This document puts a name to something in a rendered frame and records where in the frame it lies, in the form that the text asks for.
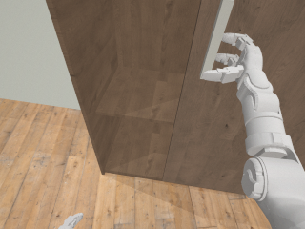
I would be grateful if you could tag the left robot hand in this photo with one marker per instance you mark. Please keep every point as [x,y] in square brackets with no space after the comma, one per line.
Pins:
[71,221]

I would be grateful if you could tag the robot right upper arm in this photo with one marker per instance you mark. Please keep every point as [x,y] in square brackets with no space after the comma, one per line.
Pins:
[278,187]

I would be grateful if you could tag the wardrobe door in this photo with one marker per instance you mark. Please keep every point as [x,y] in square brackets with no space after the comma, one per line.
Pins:
[207,147]

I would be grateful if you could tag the right robot hand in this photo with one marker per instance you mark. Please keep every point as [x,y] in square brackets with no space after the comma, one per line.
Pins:
[250,58]

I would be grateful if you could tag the handle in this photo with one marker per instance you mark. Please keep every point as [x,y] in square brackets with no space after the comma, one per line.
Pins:
[219,26]

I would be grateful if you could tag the robot right forearm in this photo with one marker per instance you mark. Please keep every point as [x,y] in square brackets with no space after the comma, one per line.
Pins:
[266,136]

